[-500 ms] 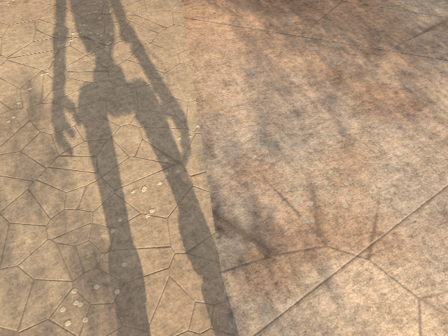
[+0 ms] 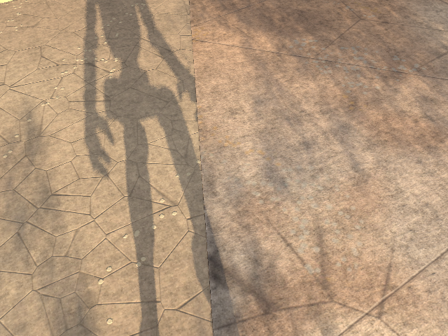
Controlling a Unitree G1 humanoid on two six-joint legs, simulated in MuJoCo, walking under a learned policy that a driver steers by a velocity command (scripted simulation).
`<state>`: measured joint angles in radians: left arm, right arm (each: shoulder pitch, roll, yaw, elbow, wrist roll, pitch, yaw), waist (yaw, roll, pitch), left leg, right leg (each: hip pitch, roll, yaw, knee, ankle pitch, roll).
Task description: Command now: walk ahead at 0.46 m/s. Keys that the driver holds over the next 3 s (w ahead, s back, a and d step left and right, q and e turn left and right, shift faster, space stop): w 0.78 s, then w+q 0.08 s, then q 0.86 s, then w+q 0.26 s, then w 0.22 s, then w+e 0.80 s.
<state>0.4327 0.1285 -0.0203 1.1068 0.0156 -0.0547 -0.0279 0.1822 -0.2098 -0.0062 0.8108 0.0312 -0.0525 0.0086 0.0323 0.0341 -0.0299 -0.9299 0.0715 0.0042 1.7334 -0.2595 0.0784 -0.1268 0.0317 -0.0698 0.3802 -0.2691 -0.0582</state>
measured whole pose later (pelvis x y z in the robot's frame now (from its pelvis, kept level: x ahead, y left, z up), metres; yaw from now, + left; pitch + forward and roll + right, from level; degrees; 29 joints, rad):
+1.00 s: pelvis +0.55 -0.04 -0.02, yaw +3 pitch +4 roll +0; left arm 0.07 0.22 0.04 0.85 0.03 -0.09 -0.05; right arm 0.40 -0.24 -0.06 0.93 0.06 -0.08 -0.03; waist -0.05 0.02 0.05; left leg -0.42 0.03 -0.10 1.54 -0.69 -0.05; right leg -0.47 -0.04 -0.06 0.59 -0.18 -0.01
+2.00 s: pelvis +0.67 +0.04 +0.00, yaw +39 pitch +3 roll -2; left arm 0.32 0.23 0.05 0.80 0.04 -0.06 0.03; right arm 0.19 -0.23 -0.08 0.59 -0.04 0.08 0.03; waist -0.02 0.04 -0.03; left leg -0.81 0.04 -0.09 1.58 -0.52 0.03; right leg -0.15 -0.09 -0.20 0.40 -0.28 0.03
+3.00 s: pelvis +0.99 +0.46 +0.07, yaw +20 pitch +3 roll -1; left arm 0.31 0.27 0.05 0.70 -0.03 -0.04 -0.01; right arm 0.07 -0.27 0.01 0.60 0.00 -0.10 -0.01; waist 0.07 0.03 0.01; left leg -0.66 0.08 -0.13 0.65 -0.03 -0.07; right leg -0.21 0.14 0.16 0.45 -0.28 -0.07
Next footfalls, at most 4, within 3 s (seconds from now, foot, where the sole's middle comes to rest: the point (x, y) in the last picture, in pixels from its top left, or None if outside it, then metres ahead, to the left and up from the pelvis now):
0.24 left None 0.30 0.13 -0.70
0.90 right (299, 298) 0.67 -0.16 -0.78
1.28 left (208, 265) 0.74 0.13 -0.70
1.70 right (275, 274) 0.76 -0.08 -0.78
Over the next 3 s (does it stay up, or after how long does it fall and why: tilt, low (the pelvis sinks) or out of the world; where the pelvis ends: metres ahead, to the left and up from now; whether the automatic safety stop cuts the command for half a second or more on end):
stays up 0.99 0.46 0.07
